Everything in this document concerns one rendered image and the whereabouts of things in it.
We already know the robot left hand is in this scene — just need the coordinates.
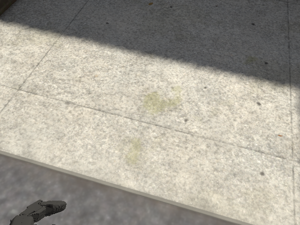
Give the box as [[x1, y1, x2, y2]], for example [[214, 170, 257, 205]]
[[9, 200, 67, 225]]

